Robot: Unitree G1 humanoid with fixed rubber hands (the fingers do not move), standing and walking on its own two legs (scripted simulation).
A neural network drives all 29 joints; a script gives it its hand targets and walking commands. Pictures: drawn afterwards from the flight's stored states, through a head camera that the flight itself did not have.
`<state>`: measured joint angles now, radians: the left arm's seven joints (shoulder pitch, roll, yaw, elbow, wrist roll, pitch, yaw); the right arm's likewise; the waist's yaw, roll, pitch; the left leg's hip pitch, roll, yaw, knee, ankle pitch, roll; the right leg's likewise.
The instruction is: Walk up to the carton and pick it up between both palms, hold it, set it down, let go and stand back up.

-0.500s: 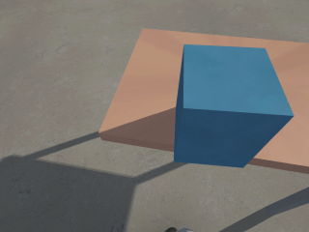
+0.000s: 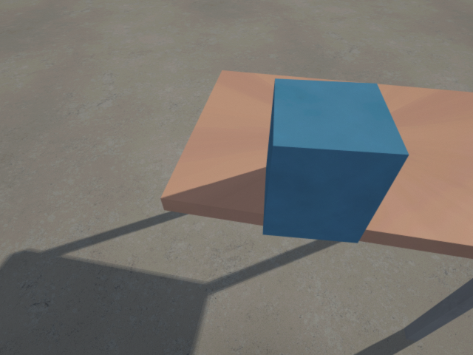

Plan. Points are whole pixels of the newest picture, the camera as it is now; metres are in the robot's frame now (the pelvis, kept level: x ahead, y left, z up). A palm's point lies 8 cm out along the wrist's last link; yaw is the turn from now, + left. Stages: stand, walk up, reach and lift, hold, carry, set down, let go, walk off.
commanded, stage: walk up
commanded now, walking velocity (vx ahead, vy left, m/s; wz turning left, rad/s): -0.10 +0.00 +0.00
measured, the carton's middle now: (317, 162) +0.49 -0.15 +0.06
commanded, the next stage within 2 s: none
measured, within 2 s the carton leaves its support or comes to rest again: neither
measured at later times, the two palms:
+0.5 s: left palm out of the picture -0.05 +0.25 -0.13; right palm out of the picture -0.11 -0.19 -0.10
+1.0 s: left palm out of the picture -0.02 +0.14 -0.11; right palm out of the picture +0.00 -0.30 -0.14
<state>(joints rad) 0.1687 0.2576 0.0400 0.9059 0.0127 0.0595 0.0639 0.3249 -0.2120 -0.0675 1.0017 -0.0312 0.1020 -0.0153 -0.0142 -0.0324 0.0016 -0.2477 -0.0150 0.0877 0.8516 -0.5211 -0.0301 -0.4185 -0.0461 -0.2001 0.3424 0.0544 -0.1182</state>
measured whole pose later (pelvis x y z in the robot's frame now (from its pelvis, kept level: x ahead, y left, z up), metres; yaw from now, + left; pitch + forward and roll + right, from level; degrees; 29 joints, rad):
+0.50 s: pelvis -0.04 +0.01 +0.02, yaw -2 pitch +2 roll -4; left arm 0.32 0.21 0.06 1.10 0.03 0.03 -0.01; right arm 0.43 -0.10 0.00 1.08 -0.02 -0.09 -0.05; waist -0.04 0.00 -0.03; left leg -0.07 0.08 0.12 0.29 -0.26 0.02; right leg -0.40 -0.04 -0.07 0.81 -0.32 0.06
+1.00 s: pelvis +0.02 -0.07 +0.02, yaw -3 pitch -1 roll +5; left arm 0.40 0.10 0.00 1.09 0.01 -0.02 0.02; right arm 0.30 -0.19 -0.06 1.08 -0.03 0.05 -0.01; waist 0.03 0.01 0.04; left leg -0.44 0.03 -0.01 0.97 -0.24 -0.04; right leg -0.20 -0.06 -0.15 0.41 -0.20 -0.07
